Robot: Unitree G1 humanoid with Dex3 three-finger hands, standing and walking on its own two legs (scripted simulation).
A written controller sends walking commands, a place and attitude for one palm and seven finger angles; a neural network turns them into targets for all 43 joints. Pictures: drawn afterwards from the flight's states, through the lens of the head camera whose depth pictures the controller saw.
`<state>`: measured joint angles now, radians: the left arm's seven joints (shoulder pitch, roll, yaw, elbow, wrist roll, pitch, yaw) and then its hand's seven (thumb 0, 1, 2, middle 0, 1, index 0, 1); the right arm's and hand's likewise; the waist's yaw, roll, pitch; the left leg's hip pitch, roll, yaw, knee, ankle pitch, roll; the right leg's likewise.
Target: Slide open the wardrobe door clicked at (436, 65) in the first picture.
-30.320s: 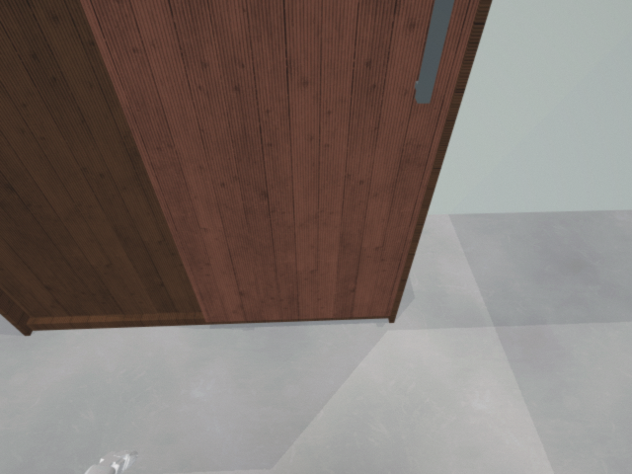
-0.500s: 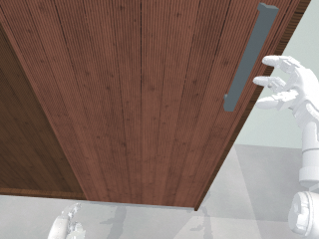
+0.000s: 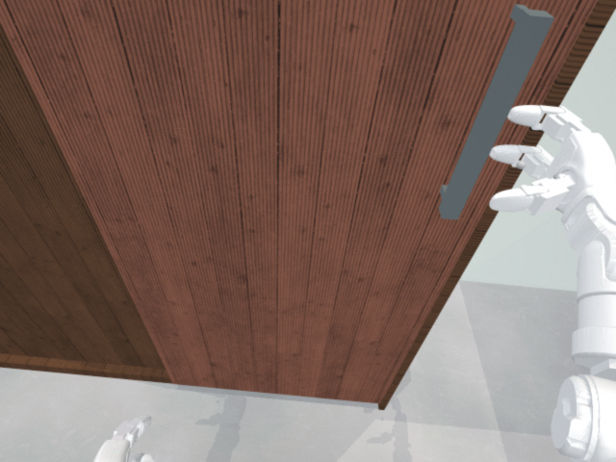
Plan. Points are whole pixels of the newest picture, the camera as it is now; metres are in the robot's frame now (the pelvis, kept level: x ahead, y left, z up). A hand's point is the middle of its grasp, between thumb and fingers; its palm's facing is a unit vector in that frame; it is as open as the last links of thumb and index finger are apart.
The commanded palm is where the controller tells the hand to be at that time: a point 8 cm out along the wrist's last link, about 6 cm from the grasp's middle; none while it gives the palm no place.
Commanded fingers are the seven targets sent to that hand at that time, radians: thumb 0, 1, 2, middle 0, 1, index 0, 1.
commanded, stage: feel for the door with the fingertips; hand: right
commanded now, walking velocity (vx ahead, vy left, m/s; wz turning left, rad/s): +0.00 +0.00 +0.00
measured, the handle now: (479, 126) +0.46 -0.16 +0.26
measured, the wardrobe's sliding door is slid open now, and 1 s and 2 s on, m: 0.00 0.00 0.00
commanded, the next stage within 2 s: slide the fingers in behind the handle in 0.70 s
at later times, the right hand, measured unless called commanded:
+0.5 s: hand (512, 165) +0.40 -0.18 +0.25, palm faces +0.03 +1.00 -0.01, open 14.0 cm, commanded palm +0.38 -0.23 +0.25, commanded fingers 0.00 0.50 -0.30 0.30 1.20 0.30 1.20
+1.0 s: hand (503, 150) +0.42 -0.17 +0.25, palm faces +0.02 +1.00 +0.00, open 13.7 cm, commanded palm +0.39 -0.23 +0.25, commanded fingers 0.00 0.50 -0.30 0.30 1.20 0.30 1.20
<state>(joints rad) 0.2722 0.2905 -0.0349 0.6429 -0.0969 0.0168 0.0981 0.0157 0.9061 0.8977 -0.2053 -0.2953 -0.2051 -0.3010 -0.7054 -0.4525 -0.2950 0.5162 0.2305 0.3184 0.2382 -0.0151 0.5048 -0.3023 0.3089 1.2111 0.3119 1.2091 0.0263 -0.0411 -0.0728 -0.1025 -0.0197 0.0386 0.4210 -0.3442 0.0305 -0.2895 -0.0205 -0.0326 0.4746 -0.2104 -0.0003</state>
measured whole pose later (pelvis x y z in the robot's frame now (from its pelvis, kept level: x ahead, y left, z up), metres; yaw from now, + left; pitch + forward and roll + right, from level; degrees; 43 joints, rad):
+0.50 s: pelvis -0.01 +0.00 +0.00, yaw -1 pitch +0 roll +0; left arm 0.20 0.27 -0.06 0.65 -0.08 0.02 0.10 0.01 0.91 0.90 -0.21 -0.30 -0.21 -0.30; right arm -0.75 -0.39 -0.24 0.49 0.21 0.39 0.16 -0.02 0.51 -0.30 0.30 1.20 0.30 1.20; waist 0.01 -0.03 -0.07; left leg -0.08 -0.02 0.05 0.41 -0.33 0.03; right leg -0.27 -0.02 -0.02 0.46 -0.19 0.00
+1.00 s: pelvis -0.01 +0.00 +0.00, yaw +0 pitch +1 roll +0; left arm 0.29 0.29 -0.03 0.68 -0.08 0.01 0.09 0.02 0.91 0.90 -0.21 -0.30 -0.21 -0.30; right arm -0.83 -0.40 -0.26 0.64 0.20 0.29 0.16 -0.02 0.50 -0.30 0.37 1.24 0.34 1.24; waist 0.04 -0.04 -0.07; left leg -0.11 -0.03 0.04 0.41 -0.32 0.03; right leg -0.29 -0.03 -0.03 0.45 -0.18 0.00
